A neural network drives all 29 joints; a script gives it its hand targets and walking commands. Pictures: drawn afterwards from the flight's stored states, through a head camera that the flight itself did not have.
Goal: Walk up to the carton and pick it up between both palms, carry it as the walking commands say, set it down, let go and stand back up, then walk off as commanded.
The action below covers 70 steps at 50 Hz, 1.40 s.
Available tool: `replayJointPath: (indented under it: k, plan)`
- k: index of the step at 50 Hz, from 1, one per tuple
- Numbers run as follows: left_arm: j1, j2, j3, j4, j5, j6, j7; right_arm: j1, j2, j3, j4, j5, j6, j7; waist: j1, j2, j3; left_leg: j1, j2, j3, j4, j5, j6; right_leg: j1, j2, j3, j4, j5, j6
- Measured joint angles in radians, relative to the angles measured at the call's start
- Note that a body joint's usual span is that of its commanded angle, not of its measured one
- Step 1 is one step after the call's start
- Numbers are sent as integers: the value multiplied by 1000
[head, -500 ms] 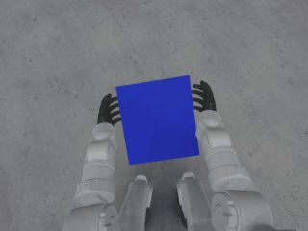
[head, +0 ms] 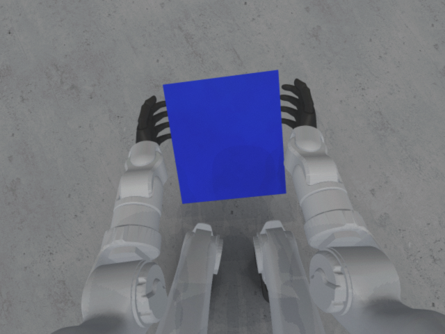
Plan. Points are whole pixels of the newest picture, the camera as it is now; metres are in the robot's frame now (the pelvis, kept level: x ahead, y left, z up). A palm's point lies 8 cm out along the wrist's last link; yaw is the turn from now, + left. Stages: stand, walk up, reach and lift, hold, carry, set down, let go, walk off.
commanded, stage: set down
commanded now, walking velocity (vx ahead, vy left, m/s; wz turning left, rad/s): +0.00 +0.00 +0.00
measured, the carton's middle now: (227, 133) +0.48 +0.03 -0.19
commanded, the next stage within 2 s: none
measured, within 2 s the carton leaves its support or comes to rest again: neither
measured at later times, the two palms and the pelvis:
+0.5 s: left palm (158, 136) +0.47 +0.18 -0.19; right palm (286, 124) +0.50 -0.09 -0.18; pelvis -0.03 +0.01 -0.06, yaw +0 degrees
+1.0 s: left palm (161, 129) +0.51 +0.19 -0.25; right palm (277, 122) +0.53 -0.09 -0.25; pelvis -0.04 +0.01 -0.12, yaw +2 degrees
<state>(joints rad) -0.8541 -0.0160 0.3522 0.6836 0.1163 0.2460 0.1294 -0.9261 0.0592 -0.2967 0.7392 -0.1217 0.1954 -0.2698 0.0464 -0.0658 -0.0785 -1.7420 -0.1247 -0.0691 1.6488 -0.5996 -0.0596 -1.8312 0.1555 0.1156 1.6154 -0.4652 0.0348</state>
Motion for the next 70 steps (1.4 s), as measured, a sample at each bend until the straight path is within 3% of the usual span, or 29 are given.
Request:
replayJointPath:
  k: [9, 17, 29, 31, 34, 40, 44, 50, 54, 58, 61, 63, 67, 70]
  plan:
    - [-126, 48, 21, 43, -9, 23, 3, -127, -31, 8, 40, 20, 27, -18, 12, 6, 55, -93, -13, 9, 90, 4, -7, -94, 7, 4, 89, 8, 13]
    - [-257, 81, 62, 73, 16, 52, -16, -263, -50, -52, 88, -34, 46, -5, -4, 1, 113, -177, -29, -2, 165, 9, -17, -169, 3, -12, 154, 12, 19]
    - [-408, 103, -6, -7, -6, 80, 16, -392, -130, -57, 1, 35, 69, 3, -8, 13, 462, -142, -37, -2, 274, -8, -6, -121, 7, -24, 239, -4, 43]
    - [-457, 126, -34, -67, -41, 88, 44, -441, -159, -17, -58, 76, 77, -12, -5, 20, 620, -81, -37, 4, 293, -13, -4, -60, 9, -21, 258, -9, 47]
    - [-447, 143, -63, -118, -94, 89, 85, -426, -156, 38, -126, 142, 83, -68, -9, 22, 619, -149, -36, 10, 330, -13, -3, -128, 15, -20, 292, -5, 55]
    - [-479, 198, -124, -53, -159, 138, 139, -437, -164, 113, -98, 193, 136, -156, -18, 28, 607, -187, -47, 17, 396, -28, -5, -166, 8, -24, 362, -25, 59]
    - [-548, 211, -135, 43, -149, 128, 124, -487, -185, 76, -10, 174, 120, -123, -5, 36, 603, -177, -51, 15, 415, -33, -8, -155, 0, -32, 382, -33, 52]
    - [-632, 206, -45, 205, -65, 71, -3, -557, -219, -57, 143, 55, 77, 33, -5, 30, 511, -265, -58, 25, 419, -15, -14, -242, -11, -26, 401, -25, 46]
    - [-600, 204, -11, 220, -43, 51, -52, -546, -213, -82, 161, 23, 75, 81, -22, 25, 433, -351, -57, 27, 440, -18, -15, -329, -10, -29, 422, -27, 46]
    - [-589, 202, -12, 200, -43, 42, -62, -552, -218, -78, 152, 30, 73, 89, -30, 25, 464, -381, -51, 29, 466, -29, -11, -360, -7, -33, 444, -35, 49]
    - [-630, 211, -49, 115, -95, 26, -62, -584, -253, -39, 91, 95, 60, 41, -28, 17, 625, -317, -44, 33, 492, -47, -6, -296, -11, -40, 469, -53, 46]
    - [-621, 207, -65, 86, -125, 23, -35, -573, -274, -6, 85, 142, 60, 43, -34, 3, 616, -337, -38, 31, 516, -57, -1, -311, -22, -54, 490, -68, 41]
    - [-628, 246, -112, 119, -135, 30, -24, -574, -274, 38, 119, 189, 76, 13, -30, -36, 603, -334, -17, 25, 571, -105, 7, -316, -10, -74, 531, -96, 37]
    - [-649, 249, -132, 158, -116, 27, -26, -591, -282, 34, 163, 201, 53, 16, -14, -21, 600, -338, -13, 20, 601, -123, 18, -318, -9, -84, 551, -112, 39]
